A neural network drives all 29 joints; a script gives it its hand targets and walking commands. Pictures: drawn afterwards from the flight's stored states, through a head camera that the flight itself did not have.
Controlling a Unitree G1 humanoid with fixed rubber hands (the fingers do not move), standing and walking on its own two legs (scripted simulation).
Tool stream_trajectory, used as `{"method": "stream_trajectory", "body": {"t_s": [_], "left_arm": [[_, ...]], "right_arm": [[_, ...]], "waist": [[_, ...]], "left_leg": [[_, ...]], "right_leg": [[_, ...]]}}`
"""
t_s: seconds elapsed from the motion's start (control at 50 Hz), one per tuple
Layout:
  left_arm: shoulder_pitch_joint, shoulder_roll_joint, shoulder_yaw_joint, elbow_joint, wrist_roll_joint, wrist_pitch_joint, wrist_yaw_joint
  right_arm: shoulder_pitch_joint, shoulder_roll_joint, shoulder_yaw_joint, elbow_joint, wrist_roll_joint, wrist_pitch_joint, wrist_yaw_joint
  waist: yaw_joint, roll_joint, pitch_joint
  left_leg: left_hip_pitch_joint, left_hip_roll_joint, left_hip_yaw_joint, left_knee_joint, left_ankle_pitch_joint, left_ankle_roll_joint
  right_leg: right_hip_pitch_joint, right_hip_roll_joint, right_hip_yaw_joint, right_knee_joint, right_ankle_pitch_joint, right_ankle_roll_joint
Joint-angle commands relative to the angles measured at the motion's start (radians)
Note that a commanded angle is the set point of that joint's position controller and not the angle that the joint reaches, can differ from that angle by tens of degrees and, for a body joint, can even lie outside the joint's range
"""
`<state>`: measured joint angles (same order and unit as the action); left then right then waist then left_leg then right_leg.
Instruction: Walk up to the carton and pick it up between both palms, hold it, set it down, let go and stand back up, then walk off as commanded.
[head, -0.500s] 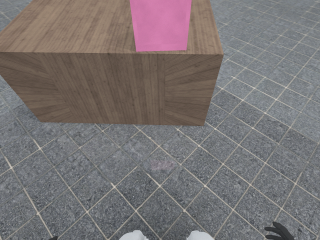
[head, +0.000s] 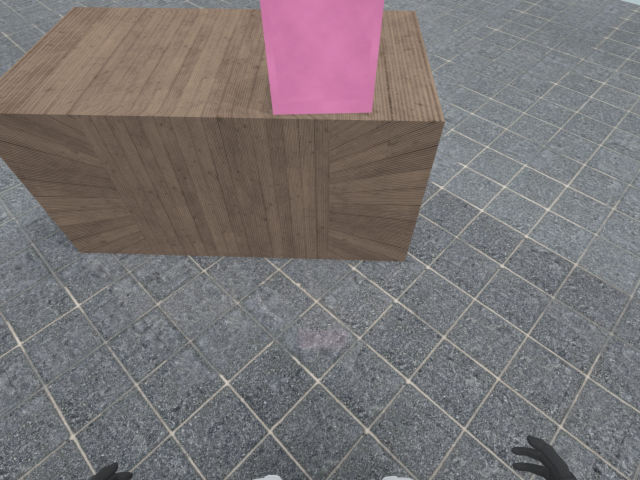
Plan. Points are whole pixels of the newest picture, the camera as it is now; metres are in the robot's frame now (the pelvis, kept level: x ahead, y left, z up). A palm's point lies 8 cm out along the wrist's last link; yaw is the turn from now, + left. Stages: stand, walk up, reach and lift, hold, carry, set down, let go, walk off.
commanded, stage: stand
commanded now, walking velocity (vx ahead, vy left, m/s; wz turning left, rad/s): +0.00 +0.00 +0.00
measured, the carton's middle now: (320, 35) +1.10 -0.01 +0.02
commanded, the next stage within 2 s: none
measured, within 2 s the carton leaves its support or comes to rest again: neither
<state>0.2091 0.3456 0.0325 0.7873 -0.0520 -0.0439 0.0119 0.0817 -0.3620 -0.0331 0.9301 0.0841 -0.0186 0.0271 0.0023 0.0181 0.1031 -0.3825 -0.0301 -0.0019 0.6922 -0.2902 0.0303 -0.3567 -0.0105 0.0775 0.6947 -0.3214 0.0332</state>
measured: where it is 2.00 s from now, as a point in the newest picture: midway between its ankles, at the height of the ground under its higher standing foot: outside the picture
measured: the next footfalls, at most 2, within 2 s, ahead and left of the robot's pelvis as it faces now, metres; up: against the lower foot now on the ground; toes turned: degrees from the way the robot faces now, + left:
none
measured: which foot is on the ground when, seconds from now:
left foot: down 0.00-1.00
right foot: down 0.00-1.00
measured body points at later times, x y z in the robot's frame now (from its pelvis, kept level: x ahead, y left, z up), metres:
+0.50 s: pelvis -0.01 +0.00 +0.00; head +0.03 -0.01 +0.45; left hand +0.10 +0.29 -0.10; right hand +0.12 -0.30 -0.12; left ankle +0.05 +0.10 -0.72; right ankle +0.03 -0.15 -0.72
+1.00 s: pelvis -0.01 +0.00 +0.01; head +0.01 -0.01 +0.46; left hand +0.10 +0.29 -0.10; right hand +0.11 -0.29 -0.11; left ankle +0.05 +0.10 -0.72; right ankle +0.03 -0.15 -0.72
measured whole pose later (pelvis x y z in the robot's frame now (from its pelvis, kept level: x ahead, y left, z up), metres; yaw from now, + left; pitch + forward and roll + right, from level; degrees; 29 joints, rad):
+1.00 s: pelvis -0.01 +0.00 +0.01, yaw +0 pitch -1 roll +0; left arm 0.21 0.34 0.03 0.80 -0.05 -0.04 0.01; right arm 0.08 -0.34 -0.03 0.98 0.08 -0.03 0.03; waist 0.00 0.00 0.06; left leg -0.37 -0.03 0.00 0.61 -0.23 0.03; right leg -0.35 -0.01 0.08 0.63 -0.27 0.03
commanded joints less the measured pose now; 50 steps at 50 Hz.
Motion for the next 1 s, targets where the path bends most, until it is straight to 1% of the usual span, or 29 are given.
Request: {"method": "stream_trajectory", "body": {"t_s": [0.0, 0.06, 0.1, 0.12, 0.16, 0.18, 0.24, 0.26, 0.3, 0.32, 0.34, 0.4, 0.44, 0.48, 0.5, 0.52, 0.56, 0.58, 0.6, 0.62, 0.68, 0.7, 0.74, 0.78, 0.8, 0.84, 0.86, 0.88, 0.98], "left_arm": [[-0.007, 0.216, 0.038, 0.039, 0.069, -0.007, -0.006], [-0.016, 0.206, 0.03, 0.033, 0.078, -0.017, -0.005], [-0.051, 0.215, 0.046, 0.022, 0.072, -0.01, -0.014], [-0.034, 0.257, 0.049, 0.038, 0.083, -0.011, -0.002], [-0.018, 0.263, 0.048, 0.028, 0.072, -0.013, 0.0], [-0.003, 0.271, 0.055, 0.044, 0.068, -0.01, 0.003], [0.015, 0.182, 0.028, 0.034, 0.074, 0.002, -0.013], [-0.003, 0.179, 0.024, 0.019, 0.077, -0.008, -0.012], [-0.041, 0.209, 0.039, 0.028, 0.082, -0.014, -0.014], [-0.008, 0.207, 0.035, 0.022, 0.082, -0.015, -0.011], [-0.031, 0.237, 0.042, 0.029, 0.083, -0.014, -0.012], [0.048, 0.208, 0.041, 0.056, 0.078, -0.018, -0.005], [-0.03, 0.235, 0.046, 0.033, 0.079, -0.02, -0.006], [-0.023, 0.196, 0.031, 0.046, 0.09, -0.012, -0.005], [-0.048, 0.181, 0.025, 0.021, 0.08, -0.005, -0.006], [-0.046, 0.193, 0.034, 0.022, 0.076, -0.014, -0.007], [-0.065, 0.223, 0.046, 0.026, 0.089, -0.014, -0.006], [-0.031, 0.181, 0.035, 0.025, 0.083, -0.01, -0.006], [-0.022, 0.202, 0.038, 0.034, 0.085, -0.012, -0.007], [0.004, 0.231, 0.051, 0.04, 0.071, -0.018, -0.008], [0.013, 0.228, 0.035, 0.049, 0.077, -0.013, 0.001], [-0.023, 0.191, 0.03, 0.042, 0.083, -0.021, -0.003], [-0.054, 0.223, 0.037, 0.029, 0.086, -0.02, -0.007], [-0.008, 0.207, 0.036, 0.042, 0.072, -0.013, -0.003], [-0.039, 0.219, 0.041, 0.049, 0.087, -0.014, -0.009], [-0.028, 0.234, 0.043, 0.059, 0.088, -0.015, 0.005], [-0.028, 0.207, 0.035, 0.049, 0.082, -0.019, -0.004], [-0.013, 0.2, 0.028, 0.04, 0.085, -0.018, -0.008], [-0.024, 0.2, 0.017, 0.035, 0.086, -0.017, -0.008]], "right_arm": [[-0.084, -0.238, -0.029, -0.034, -0.111, -0.047, -0.021], [-0.076, -0.224, -0.042, -0.032, -0.105, -0.038, -0.017], [-0.056, -0.252, -0.038, -0.003, -0.097, -0.031, -0.011], [-0.03, -0.214, -0.026, -0.007, -0.105, -0.038, -0.013], [-0.059, -0.251, -0.031, 0.005, -0.112, -0.045, -0.02], [-0.056, -0.238, -0.029, -0.012, -0.116, -0.044, -0.018], [-0.061, -0.251, -0.044, 0.007, -0.111, -0.036, -0.017], [-0.111, -0.221, -0.038, -0.01, -0.118, -0.028, -0.022], [-0.035, -0.193, -0.019, 0.009, -0.093, -0.023, -0.006], [-0.079, -0.248, -0.035, 0.008, -0.114, -0.032, -0.017], [-0.045, -0.226, -0.032, 0.009, -0.108, -0.036, -0.009], [-0.041, -0.245, -0.032, 0.016, -0.103, -0.05, -0.016], [-0.065, -0.208, -0.03, 0.008, -0.097, -0.04, -0.011], [-0.063, -0.212, -0.03, 0.007, -0.106, -0.037, -0.012], [-0.045, -0.209, -0.041, 0.005, -0.103, -0.033, -0.011], [-0.085, -0.183, -0.023, -0.013, -0.105, -0.04, -0.012], [-0.026, -0.172, -0.02, 0.009, -0.102, -0.041, -0.014], [-0.057, -0.222, -0.026, 0.007, -0.117, -0.046, -0.011], [-0.058, -0.223, -0.034, -0.003, -0.114, -0.043, -0.016], [-0.055, -0.224, -0.039, 0.008, -0.108, -0.041, -0.018], [-0.082, -0.239, -0.041, -0.009, -0.116, -0.052, -0.012], [-0.115, -0.185, -0.02, -0.004, -0.107, -0.04, -0.014], [-0.083, -0.204, -0.035, -0.007, -0.107, -0.041, -0.015], [-0.072, -0.216, -0.03, 0.02, -0.125, -0.048, -0.011], [-0.047, -0.175, -0.025, 0.018, -0.112, -0.053, -0.001], [-0.049, -0.171, -0.031, 0.018, -0.114, -0.045, -0.004], [-0.017, -0.194, -0.03, 0.028, -0.104, -0.049, -0.009], [-0.049, -0.191, -0.032, 0.028, -0.107, -0.057, -0.013], [-0.061, -0.171, -0.029, 0.003, -0.121, -0.05, -0.007]], "waist": [[0.026, -0.034, -0.248], [0.021, -0.145, -0.279], [0.008, -0.113, -0.255], [-0.015, -0.073, -0.237], [0.01, -0.028, -0.243], [0.019, -0.107, -0.25], [0.023, 0.002, -0.288], [0.042, -0.022, -0.198], [-0.003, -0.147, -0.268], [0.028, -0.056, -0.249], [-0.007, -0.098, -0.277], [0.016, -0.025, -0.345], [-0.001, -0.123, -0.315], [0.008, -0.095, -0.29], [-0.022, -0.058, -0.313], [0.019, -0.125, -0.301], [-0.01, -0.112, -0.221], [0.029, -0.042, -0.273], [0.012, -0.095, -0.313], [0.025, -0.111, -0.292], [0.028, -0.036, -0.251], [0.043, -0.074, -0.278], [-0.008, -0.151, -0.289], [0.026, -0.044, -0.317], [-0.001, -0.063, -0.291], [-0.004, -0.144, -0.219], [-0.023, -0.106, -0.27], [0.01, -0.106, -0.305], [0.009, -0.162, -0.288]], "left_leg": [[0.128, 0.176, -0.216, -0.222, 0.078, 0.068], [0.141, 0.145, -0.181, -0.193, 0.024, 0.054], [0.141, 0.14, -0.162, -0.244, -0.081, 0.04], [0.169, 0.117, -0.14, -0.198, 0.019, 0.03], [0.14, 0.169, -0.215, -0.241, 0.037, 0.055], [0.118, 0.173, -0.231, -0.279, 0.014, 0.049], [0.142, 0.153, -0.207, -0.282, -0.121, 0.032], [0.048, 0.174, -0.235, -0.279, -0.136, 0.055], [0.128, 0.127, -0.165, -0.251, -0.071, 0.029], [0.165, 0.131, -0.15, -0.24, -0.057, 0.031], [0.148, 0.143, -0.195, -0.264, -0.02, 0.042], [0.199, 0.16, -0.196, -0.239, 0.062, 0.047], [0.139, 0.144, -0.182, -0.237, 0.05, 0.043], [0.199, 0.124, -0.14, -0.197, 0.028, 0.027], [0.188, 0.148, -0.17, -0.255, -0.018, 0.035], [0.151, 0.148, -0.176, -0.244, 0.033, 0.046], [0.147, 0.135, -0.169, -0.236, 0.062, 0.04], [0.182, 0.177, -0.196, -0.266, 0.062, 0.054], [0.161, 0.178, -0.234, -0.25, 0.044, 0.054], [0.186, 0.154, -0.179, -0.24, 0.086, 0.046], [0.114, 0.175, -0.235, -0.277, -0.015, 0.058], [0.128, 0.136, -0.167, -0.25, 0.017, 0.038], [0.174, 0.138, -0.166, -0.254, -0.034, 0.037], [0.173, 0.166, -0.202, -0.302, -0.086, 0.055], [0.178, 0.128, -0.138, -0.234, -0.027, 0.028], [0.128, 0.125, -0.153, -0.261, -0.004, 0.026], [0.161, 0.138, -0.175, -0.258, -0.003, 0.032], [0.201, 0.136, -0.159, -0.24, 0.012, 0.029], [0.216, 0.139, -0.141, -0.245, 0.01, 0.04]], "right_leg": [[0.131, -0.075, 0.066, -0.162, 0.121, -0.081], [0.128, -0.096, 0.098, -0.204, 0.101, -0.098], [0.085, -0.075, 0.087, -0.188, 0.062, -0.085], [0.071, -0.095, 0.103, -0.219, 0.103, -0.094], [0.096, -0.068, 0.088, -0.18, 0.108, -0.088], [0.125, -0.048, 0.042, -0.142, 0.095, -0.082], [0.115, -0.046, 0.039, -0.145, 0.043, -0.081], [0.109, -0.058, 0.039, -0.176, 0.042, -0.083], [0.108, -0.089, 0.095, -0.205, 0.024, -0.095], [0.074, -0.076, 0.085, -0.23, 0.047, -0.079], [0.116, -0.075, 0.06, -0.177, 0.107, -0.085], [0.16, -0.068, 0.056, -0.165, 0.136, -0.086], [0.148, -0.079, 0.058, -0.181, 0.131, -0.081], [0.09, -0.09, 0.087, -0.223, 0.101, -0.086], [0.089, -0.084, 0.074, -0.187, 0.116, -0.081], [0.114, -0.079, 0.083, -0.198, 0.083, -0.092], [0.083, -0.088, 0.084, -0.227, 0.126, -0.089], [0.085, -0.076, 0.07, -0.188, 0.08, -0.077], [0.142, -0.069, 0.059, -0.195, 0.098, -0.079], [0.106, -0.084, 0.087, -0.228, 0.086, -0.087], [0.131, -0.086, 0.079, -0.207, 0.093, -0.088], [0.126, -0.11, 0.103, -0.25, 0.045, -0.097], [0.087, -0.103, 0.108, -0.263, 0.019, -0.088], [0.113, -0.072, 0.075, -0.209, 0.044, -0.079], [0.084, -0.102, 0.103, -0.238, 0.013, -0.098], [0.076, -0.107, 0.097, -0.261, 0.042, -0.09], [0.1, -0.111, 0.118, -0.257, 0.052, -0.104], [0.1, -0.106, 0.103, -0.262, 0.033, -0.086], [0.059, -0.093, 0.075, -0.249, 0.034, -0.084]]}}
